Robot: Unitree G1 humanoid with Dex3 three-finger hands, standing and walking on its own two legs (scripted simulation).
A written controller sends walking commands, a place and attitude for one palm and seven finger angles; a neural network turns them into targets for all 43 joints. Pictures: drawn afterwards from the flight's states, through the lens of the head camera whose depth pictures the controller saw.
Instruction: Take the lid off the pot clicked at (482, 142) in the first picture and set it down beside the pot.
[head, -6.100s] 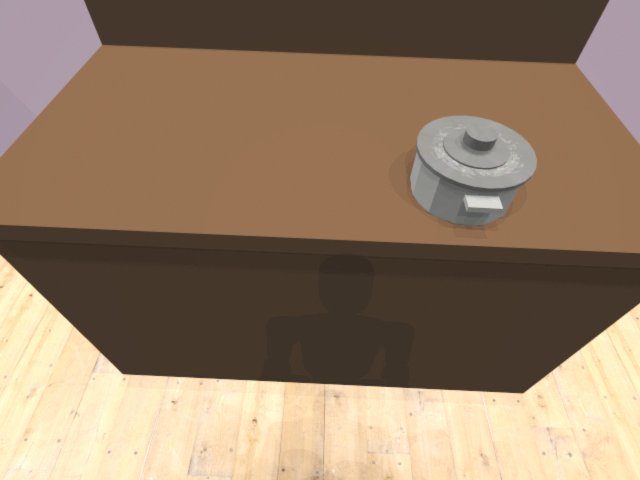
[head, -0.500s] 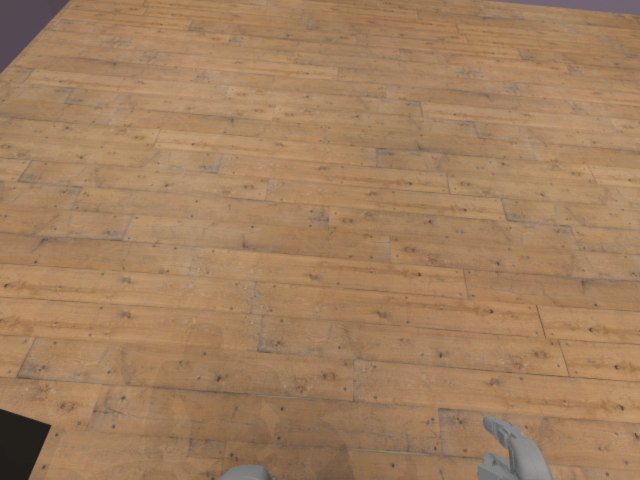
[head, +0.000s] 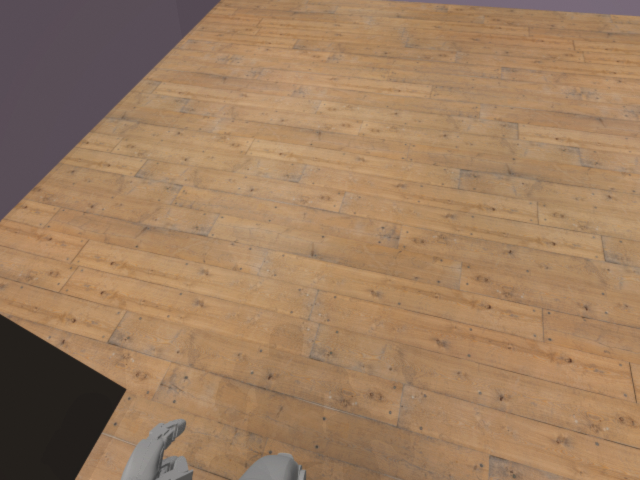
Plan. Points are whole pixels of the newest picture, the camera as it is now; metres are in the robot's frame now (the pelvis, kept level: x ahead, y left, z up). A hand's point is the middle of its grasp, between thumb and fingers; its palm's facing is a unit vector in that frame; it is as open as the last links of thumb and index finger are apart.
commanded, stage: turn to face it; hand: left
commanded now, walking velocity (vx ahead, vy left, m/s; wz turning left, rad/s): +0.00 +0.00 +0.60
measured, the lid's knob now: out of the picture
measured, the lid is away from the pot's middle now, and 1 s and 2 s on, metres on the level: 0.00 0.00 0.00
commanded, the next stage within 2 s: none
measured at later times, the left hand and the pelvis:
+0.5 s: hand out of the picture -0.03 +0.26 -0.18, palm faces +0.35 -0.90 -0.27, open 7.4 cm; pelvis +0.00 +0.04 +0.00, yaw +18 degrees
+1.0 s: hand out of the picture +0.05 +0.24 -0.13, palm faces +0.54 -0.78 -0.31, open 7.4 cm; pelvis +0.04 -0.01 +0.00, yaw +36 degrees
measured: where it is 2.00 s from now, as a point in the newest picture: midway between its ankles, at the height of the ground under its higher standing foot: outside the picture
